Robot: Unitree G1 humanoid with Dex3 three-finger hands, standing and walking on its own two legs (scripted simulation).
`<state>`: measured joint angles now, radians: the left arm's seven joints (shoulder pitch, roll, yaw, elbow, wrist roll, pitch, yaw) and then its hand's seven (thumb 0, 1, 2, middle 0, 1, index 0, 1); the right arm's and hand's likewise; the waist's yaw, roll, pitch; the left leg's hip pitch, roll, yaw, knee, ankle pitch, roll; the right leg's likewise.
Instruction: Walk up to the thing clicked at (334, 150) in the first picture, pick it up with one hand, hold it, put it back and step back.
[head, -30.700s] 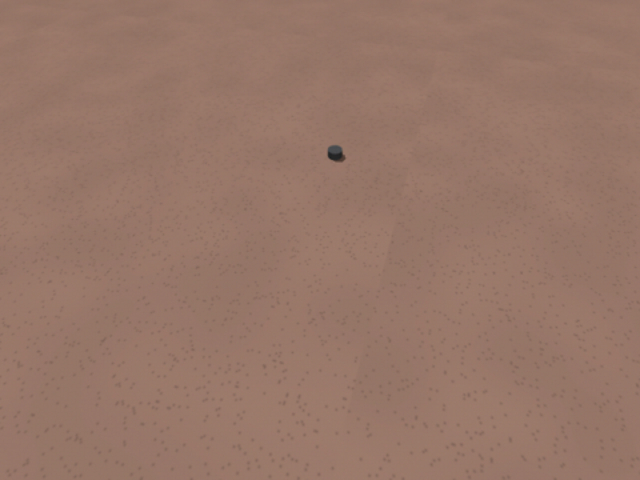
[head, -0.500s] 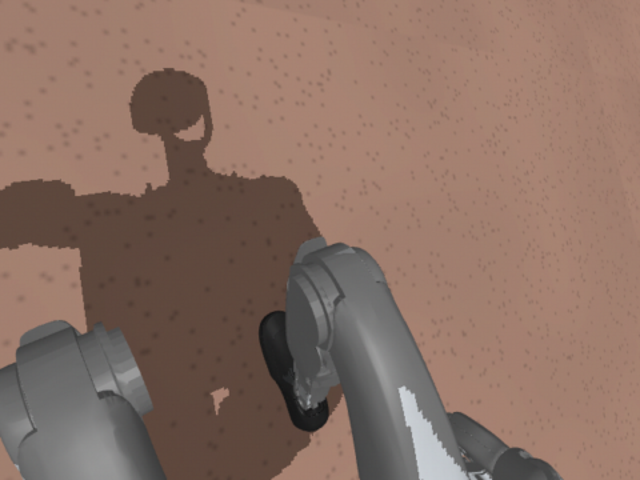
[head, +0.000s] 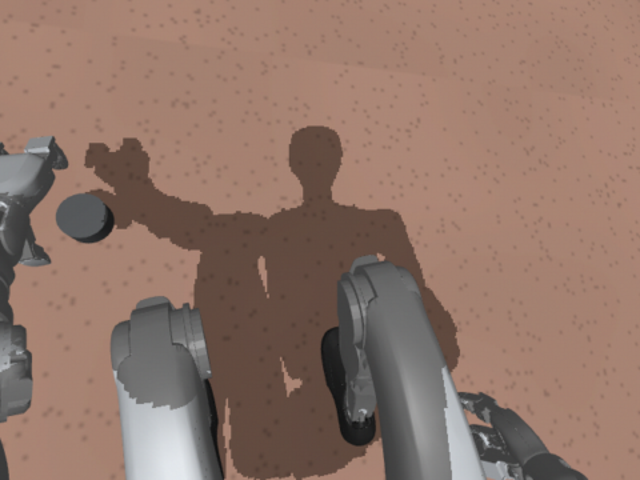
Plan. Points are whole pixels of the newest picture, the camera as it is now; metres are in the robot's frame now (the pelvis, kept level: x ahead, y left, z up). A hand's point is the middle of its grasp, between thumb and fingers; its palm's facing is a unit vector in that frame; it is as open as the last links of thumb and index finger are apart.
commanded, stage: withdraw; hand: left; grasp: from above
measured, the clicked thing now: (86, 218) +0.50 +0.29 -0.33
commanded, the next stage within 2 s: home in 0.22 s
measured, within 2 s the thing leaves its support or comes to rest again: neither
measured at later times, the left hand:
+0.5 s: hand (15, 184) +0.50 +0.32 -0.15, palm faces -0.34 -0.07 -0.94, open 13.3 cm
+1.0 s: hand out of the picture +0.31 +0.26 +0.06, palm faces -0.17 -0.75 -0.63, open 7.6 cm
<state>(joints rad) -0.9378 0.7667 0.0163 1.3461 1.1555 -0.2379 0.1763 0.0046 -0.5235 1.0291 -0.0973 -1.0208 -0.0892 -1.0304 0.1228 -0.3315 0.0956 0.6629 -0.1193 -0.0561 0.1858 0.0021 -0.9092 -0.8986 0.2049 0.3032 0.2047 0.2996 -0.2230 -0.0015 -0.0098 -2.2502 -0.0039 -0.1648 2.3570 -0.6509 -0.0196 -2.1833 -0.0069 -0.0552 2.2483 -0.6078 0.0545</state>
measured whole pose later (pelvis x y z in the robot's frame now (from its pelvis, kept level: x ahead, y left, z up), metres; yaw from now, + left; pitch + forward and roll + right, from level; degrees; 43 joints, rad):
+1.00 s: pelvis +0.02 +0.00 +0.16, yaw +5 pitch +30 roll -5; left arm -0.15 0.42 0.04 0.35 0.40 0.12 0.03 0.01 0.84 0.90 -0.22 -0.32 -0.22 -0.32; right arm 0.06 -0.28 -0.04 0.56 0.02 -0.04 0.03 0.01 -0.91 -0.89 0.20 0.30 0.20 0.30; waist -0.04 0.02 -0.19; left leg -1.75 0.02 -0.10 1.86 -0.64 -0.03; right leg -1.71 -0.03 -0.04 1.79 -0.61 0.03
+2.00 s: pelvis +0.09 +0.00 +0.37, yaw +8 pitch +9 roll -2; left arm 0.49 0.22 0.03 -0.13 -0.05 0.46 0.01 0.02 0.90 0.90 -0.20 -0.30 -0.21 -0.30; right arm 0.27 -0.22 0.03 0.53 0.00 -0.27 -0.18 0.01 -0.90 -0.89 0.21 0.30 0.21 0.30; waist -0.03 0.04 -0.15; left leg -0.70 0.04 -0.07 1.01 -0.48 -0.03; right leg -0.65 -0.03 -0.06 0.94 -0.45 0.02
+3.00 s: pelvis +0.09 +0.00 +0.37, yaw +8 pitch +10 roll -3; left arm 0.50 0.23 0.03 -0.14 -0.06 0.45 0.02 0.02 0.90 0.90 -0.20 -0.30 -0.21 -0.30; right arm 0.29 -0.21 0.03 0.55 0.00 -0.27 -0.19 0.01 -0.90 -0.89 0.21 0.30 0.21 0.30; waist -0.04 0.04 -0.15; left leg -0.70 0.04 -0.06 1.01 -0.49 -0.02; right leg -0.65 -0.02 -0.05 0.94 -0.45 0.03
